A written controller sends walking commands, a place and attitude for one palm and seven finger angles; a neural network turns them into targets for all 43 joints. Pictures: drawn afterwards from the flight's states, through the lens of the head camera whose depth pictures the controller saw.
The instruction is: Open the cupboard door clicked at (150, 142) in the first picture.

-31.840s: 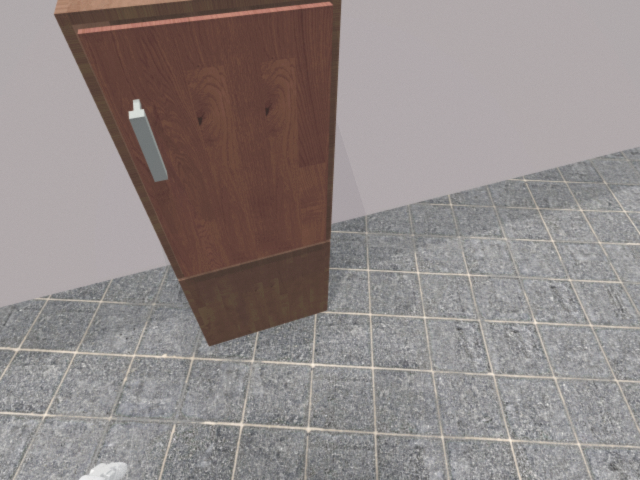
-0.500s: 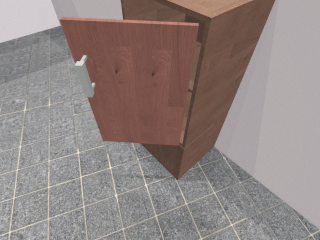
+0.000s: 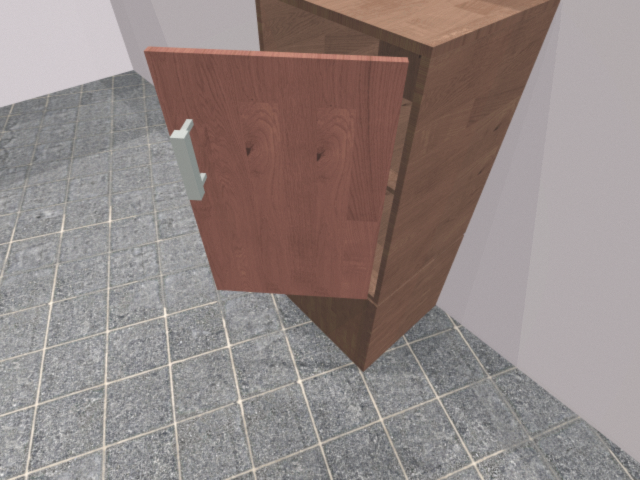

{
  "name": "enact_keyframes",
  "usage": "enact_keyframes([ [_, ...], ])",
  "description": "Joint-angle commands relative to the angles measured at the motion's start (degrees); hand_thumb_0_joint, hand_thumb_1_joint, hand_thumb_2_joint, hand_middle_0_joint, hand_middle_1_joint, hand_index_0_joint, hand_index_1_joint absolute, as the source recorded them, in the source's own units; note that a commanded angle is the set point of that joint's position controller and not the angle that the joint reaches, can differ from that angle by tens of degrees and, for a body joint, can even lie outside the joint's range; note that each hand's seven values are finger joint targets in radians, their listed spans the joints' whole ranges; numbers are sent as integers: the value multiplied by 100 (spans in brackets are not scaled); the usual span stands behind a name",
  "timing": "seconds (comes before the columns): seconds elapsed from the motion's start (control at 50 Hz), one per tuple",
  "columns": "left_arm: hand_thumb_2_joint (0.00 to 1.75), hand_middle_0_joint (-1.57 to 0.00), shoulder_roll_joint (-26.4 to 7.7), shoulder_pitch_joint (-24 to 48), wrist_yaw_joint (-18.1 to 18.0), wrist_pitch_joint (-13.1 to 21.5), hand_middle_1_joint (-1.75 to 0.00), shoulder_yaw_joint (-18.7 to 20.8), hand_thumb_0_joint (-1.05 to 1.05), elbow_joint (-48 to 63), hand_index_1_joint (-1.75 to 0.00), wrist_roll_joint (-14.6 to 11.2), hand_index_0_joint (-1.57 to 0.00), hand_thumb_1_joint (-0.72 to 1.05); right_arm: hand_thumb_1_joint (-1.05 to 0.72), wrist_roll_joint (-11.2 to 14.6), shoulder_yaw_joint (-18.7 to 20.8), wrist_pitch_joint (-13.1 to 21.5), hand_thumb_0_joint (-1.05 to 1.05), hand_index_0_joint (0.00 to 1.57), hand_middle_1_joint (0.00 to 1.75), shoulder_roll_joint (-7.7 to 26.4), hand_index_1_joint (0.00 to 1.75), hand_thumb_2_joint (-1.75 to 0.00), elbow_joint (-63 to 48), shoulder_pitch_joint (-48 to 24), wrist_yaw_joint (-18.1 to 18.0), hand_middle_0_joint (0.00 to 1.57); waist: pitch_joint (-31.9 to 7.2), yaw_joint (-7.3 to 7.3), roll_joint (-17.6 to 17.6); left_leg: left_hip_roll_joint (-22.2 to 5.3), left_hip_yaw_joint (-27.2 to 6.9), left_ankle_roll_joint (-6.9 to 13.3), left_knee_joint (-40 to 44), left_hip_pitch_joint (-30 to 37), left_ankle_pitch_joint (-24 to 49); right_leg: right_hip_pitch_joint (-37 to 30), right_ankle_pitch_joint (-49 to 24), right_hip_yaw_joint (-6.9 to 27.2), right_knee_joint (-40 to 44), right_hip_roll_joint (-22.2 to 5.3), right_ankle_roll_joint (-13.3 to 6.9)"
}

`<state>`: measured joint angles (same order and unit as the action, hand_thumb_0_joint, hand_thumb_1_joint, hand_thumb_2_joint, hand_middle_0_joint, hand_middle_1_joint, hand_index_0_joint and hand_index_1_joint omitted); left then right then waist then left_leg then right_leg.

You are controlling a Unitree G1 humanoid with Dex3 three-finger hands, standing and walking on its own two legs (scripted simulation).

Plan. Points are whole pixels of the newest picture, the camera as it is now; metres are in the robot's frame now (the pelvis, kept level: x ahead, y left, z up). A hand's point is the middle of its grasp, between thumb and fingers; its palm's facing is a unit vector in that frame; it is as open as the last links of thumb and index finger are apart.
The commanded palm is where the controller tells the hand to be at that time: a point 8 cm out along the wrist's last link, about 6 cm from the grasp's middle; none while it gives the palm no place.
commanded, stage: look again from close up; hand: left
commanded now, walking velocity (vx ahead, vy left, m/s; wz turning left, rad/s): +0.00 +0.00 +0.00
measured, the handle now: (192, 160) +0.59 +0.26 +0.08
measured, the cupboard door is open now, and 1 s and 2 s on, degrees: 44 44 44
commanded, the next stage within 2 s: shuffle to correct the standing spot in 0.30 s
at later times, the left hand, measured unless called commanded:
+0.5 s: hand out of the picture +0.00 +0.25 -0.16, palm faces -0.01 -0.97 -0.26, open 7.4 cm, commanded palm none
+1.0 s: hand out of the picture +0.03 +0.25 -0.17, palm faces -0.05 -0.99 -0.16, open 7.3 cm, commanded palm none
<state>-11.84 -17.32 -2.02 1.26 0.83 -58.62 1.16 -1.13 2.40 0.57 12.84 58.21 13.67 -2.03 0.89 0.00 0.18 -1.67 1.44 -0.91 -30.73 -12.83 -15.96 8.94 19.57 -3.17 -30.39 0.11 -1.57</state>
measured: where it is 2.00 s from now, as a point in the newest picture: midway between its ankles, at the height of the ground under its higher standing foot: outside the picture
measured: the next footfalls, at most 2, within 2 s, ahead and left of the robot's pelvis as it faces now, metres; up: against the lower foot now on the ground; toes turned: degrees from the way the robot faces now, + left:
right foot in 1.14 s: +0.13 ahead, -0.06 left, +0.00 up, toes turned -1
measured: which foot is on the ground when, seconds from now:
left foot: down 0.00-1.00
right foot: down 0.00-0.76, up 0.78-1.00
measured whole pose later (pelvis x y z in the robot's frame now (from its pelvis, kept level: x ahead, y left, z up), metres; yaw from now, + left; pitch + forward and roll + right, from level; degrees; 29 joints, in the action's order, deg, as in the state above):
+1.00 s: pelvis +0.02 +0.08 +0.01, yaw -3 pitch -1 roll -1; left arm -8.2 -16.9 -1.3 -1.1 1.8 -61.1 2.2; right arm -1.2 0.3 2.9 5.4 64.1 24.4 -2.1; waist 2.3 -1.6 -0.8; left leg 3.2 6.9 6.3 -20.3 -6.7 -12.9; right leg 23.6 19.5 -5.1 -46.8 -4.4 0.0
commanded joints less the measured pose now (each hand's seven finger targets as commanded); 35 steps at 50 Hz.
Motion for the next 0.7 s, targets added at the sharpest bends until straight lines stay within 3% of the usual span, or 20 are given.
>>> enact_keyframes([
  [0.0, 90, -20, -957, 14, -37, 28, -30, 162, 0, 499, -30, -23, -20, 90, -90, -10, 75, 81, 0, 20, 30, 800, 30, -90, -436, -76, 20, 20, 85, -23, 92, -410, -299, 339, 368, 98, 1652, 292, -1992, 605, 538, -604, -147],
  [0.04, 90, -20, -982, 106, -9, 18, -30, 138, 0, 526, -30, -11, -20, 90, -90, -21, 57, 99, 0, 20, 30, 854, 30, -90, -453, -199, 44, 20, 64, 7, 127, -437, -343, 357, 484, 140, 1637, 282, -1681, 626, 628, -566, -118],
  [0.16, 90, -20, -1220, 426, 64, -18, -30, 121, 0, 550, -30, -10, -20, 90, -90, -28, 17, 105, 0, 20, 30, 1112, 30, -90, -492, -447, 107, 20, 179, 10, 160, -437, -539, 341, 968, -110, 574, 320, -616, 634, 937, -558, -39],
  [0.22, 90, -20, -1249, 473, 84, -29, -30, 111, 0, 523, -30, -6, -20, 90, -90, -30, 7, 105, 0, 20, 30, 1177, 30, -90, -485, -470, 124, 20, 171, 13, 111, -454, -632, 331, 1186, -211, 150, 292, -505, 599, 966, -557, -10],
  [0.26, 90, -20, -1229, 451, 87, -30, -30, 102, 0, 505, -30, 3, -20, 90, -90, -22, 1, 121, 0, 20, 30, 1184, 30, -90, -448, -458, 132, 20, 21, 30, 91, -477, -659, 343, 1226, -167, 223, 169, -617, 563, 969, -576, 9],
  [0.38, 90, -20, -1112, 332, 74, -51, -30, 63, 0, 356, -30, 4, -20, 90, -90, -1, -19, 108, 0, 20, 30, 1094, 30, -90, -277, -333, 144, 20, 73, 35, 33, -483, -703, 310, 1394, -234, -15, 142, -601, 517, 1014, -606, 63],
  [0.46, 90, -20, -752, -114, 64, -143, -30, 16, 0, 161, -30, 50, -20, 90, -90, -24, -70, -41, 0, 20, 30, 766, 30, -90, -82, 30, 164, 20, 240, 42, 121, -380, -667, 290, 1489, -466, -1439, 340, 690, 465, 1010, -557, 89],
  [0.52, 90, -20, -743, -376, 74, -164, -30, 74, 0, 119, -30, 63, -20, 90, -90, -33, -53, -105, 0, 20, 30, 683, 30, -90, -67, 151, 171, 20, 646, 94, -156, -222, -537, 306, 1165, -822, -1657, 596, 1351, 756, 1176, -644, -10],
  [0.6, 90, -20, -765, -623, 55, -113, -30, 187, 0, 60, -30, 12, -20, 90, -90, -15, -60, -55, 0, 20, 30, 388, 30, -90, -35, 489, 163, 20, 497, 44, -606, 84, -54, 254, 234, -774, -900, 532, 1549, 1302, 1405, -1077, -328],
  [0.64, 90, -20, -770, -651, 37, -106, -30, 229, 0, 76, -30, 5, -20, 90, -90, -4, -52, -32, 0, 20, 30, 298, 30, -90, -13, 667, 158, 20, 518, -10, -556, 87, 50, 250, 22, -626, -827, 716, 1646, 1346, 1392, -1184, -414],
  [0.68, 90, -20, -635, -566, 36, -126, -30, 239, 0, 97, -30, 22, -20, 90, -90, 1, -30, -23, 0, 20, 30, 235, 30, -90, 19, 914, 152, 20, 751, -128, -396, 33, -42, 283, 252, -424, -1080, 1194, 1777, 1134, 1142, -1038, -371],
])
